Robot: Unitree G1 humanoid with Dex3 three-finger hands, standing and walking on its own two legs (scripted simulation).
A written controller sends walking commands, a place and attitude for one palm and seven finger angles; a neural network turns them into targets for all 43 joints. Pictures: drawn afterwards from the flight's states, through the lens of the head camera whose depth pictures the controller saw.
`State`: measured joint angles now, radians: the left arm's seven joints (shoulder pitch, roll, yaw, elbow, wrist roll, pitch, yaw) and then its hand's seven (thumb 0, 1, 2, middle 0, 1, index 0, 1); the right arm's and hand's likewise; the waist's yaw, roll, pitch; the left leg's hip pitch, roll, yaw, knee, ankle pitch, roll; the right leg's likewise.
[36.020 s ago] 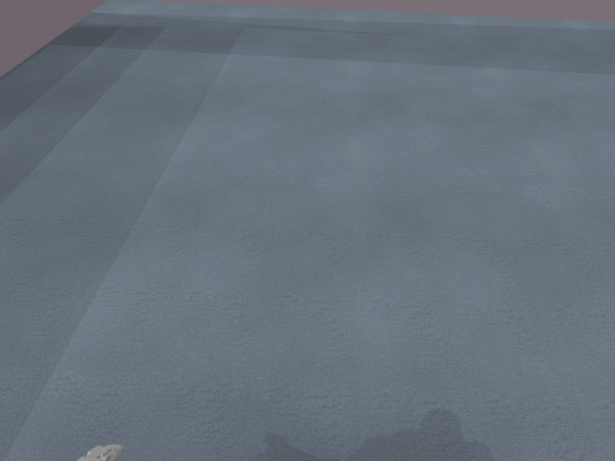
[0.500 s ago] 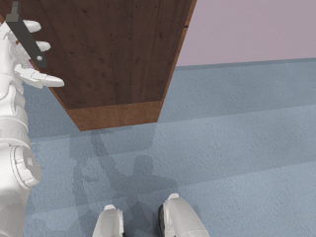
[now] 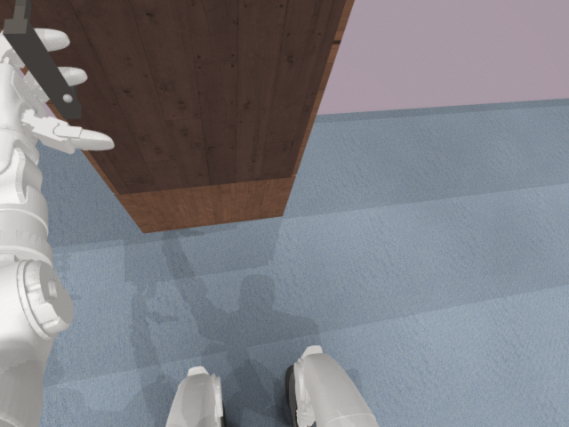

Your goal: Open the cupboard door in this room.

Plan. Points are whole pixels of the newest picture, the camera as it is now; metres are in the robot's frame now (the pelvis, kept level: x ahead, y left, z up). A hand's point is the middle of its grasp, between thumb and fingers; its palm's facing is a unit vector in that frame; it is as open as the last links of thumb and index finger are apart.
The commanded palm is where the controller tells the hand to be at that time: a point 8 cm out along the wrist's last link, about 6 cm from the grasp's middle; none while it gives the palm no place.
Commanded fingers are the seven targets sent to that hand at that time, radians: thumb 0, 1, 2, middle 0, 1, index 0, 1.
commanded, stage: close the thumb around the handle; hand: left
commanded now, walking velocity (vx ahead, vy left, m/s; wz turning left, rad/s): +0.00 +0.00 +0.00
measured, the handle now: (49, 63) +0.58 +0.25 +0.07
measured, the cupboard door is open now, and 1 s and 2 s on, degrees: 0 4 44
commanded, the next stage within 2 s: pull the door open along its arc in 0.62 s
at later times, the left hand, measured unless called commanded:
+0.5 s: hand (69, 99) +0.52 +0.22 +0.07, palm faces +0.07 -1.00 -0.01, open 6.2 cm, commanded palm +0.50 +0.26 +0.07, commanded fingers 0.00 0.90 0.90 -0.40 -1.35 -0.40 -1.35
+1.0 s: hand (71, 117) +0.50 +0.22 +0.07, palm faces +0.05 -1.00 -0.02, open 5.8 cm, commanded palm +0.44 +0.26 +0.07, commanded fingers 0.00 0.90 0.90 -0.40 -1.35 -0.40 -1.35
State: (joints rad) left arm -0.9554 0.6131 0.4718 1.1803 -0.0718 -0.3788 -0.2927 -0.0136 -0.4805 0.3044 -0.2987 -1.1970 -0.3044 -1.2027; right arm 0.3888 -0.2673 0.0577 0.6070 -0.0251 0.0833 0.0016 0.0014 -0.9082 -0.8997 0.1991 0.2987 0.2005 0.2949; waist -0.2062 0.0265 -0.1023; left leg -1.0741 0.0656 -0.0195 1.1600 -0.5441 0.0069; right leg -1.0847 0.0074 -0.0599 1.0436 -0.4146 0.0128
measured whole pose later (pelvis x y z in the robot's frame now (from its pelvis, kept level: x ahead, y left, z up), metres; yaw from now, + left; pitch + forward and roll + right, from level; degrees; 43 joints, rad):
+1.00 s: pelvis +0.01 +0.00 +0.01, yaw -1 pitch +24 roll -3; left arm -0.73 0.51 0.46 1.00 -0.14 -0.39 -0.29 0.00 0.74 0.76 -0.36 -1.34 -0.35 -1.35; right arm 0.39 -0.26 0.04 0.58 0.00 0.10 0.01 0.00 -0.91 -0.90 0.20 0.30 0.20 0.29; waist -0.17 0.03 -0.12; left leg -0.97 0.07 0.01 1.09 -0.54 0.00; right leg -1.00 0.02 -0.03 1.00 -0.41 0.01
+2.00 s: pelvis +0.00 -0.05 +0.02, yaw +5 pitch +13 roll +1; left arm 0.05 -0.11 -0.18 0.23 0.12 -0.31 0.60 0.00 0.62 0.76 -0.37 -1.32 -0.37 -1.33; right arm 0.16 -0.17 0.00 0.59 -0.09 -0.03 0.00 0.01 -0.91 -0.90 0.20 0.30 0.20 0.29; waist 0.00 0.02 -0.14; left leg -0.75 0.03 -0.05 1.02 -0.50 -0.06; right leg -0.80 -0.03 -0.09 1.03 -0.47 -0.05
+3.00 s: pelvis -0.02 -0.02 +0.02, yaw +5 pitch +12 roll +0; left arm 0.02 0.07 -0.20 0.20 -0.06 -0.34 0.04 -0.01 -0.50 0.30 -0.24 -0.38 -0.18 -0.40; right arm 0.22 -0.22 0.02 0.53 0.00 -0.07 -0.02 0.01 -0.91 -0.90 0.20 0.30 0.20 0.29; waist 0.01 0.05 -0.10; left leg -0.77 0.00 -0.04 1.07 -0.50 -0.02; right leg -0.81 -0.05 -0.07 1.05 -0.45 -0.02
